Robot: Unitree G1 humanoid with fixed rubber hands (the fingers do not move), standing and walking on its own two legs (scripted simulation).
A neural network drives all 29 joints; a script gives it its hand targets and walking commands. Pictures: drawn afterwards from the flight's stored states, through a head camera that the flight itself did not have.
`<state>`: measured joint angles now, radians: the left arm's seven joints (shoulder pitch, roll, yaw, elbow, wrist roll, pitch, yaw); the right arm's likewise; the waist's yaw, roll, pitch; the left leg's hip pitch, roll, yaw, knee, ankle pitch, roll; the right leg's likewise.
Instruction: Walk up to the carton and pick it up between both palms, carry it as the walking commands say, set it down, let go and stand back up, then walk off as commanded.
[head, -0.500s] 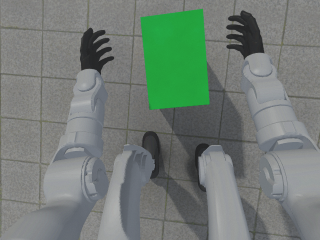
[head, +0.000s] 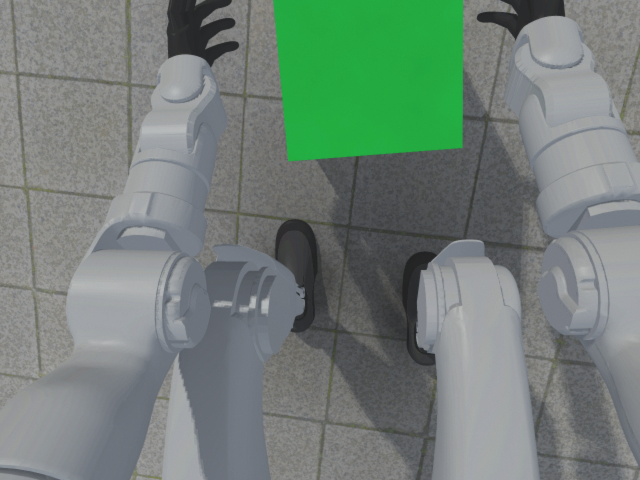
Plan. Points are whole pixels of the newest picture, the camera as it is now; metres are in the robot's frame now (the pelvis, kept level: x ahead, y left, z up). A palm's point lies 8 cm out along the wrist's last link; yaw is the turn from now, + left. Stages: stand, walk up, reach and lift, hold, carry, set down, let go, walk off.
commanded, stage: reach and lift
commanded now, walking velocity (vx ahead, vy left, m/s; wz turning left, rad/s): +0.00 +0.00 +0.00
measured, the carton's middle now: (363, 49) +0.54 -0.03 -0.31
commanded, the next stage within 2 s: none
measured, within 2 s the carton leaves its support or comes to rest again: leaves its support in 1.96 s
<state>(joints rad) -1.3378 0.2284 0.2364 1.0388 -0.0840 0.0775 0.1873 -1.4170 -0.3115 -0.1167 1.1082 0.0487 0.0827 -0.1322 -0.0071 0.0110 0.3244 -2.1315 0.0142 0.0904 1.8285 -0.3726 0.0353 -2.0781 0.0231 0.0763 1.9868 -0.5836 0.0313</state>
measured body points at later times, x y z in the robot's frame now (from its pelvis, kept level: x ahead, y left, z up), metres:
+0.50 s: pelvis +0.00 +0.00 -0.05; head +0.38 -0.03 +0.18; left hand +0.56 +0.16 -0.25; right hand +0.54 -0.19 -0.26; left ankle +0.16 +0.10 -0.41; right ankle +0.10 -0.13 -0.41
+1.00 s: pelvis +0.00 +0.00 -0.05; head +0.38 -0.03 +0.18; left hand +0.56 +0.12 -0.24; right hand +0.55 -0.16 -0.25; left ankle +0.16 +0.10 -0.41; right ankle +0.10 -0.13 -0.41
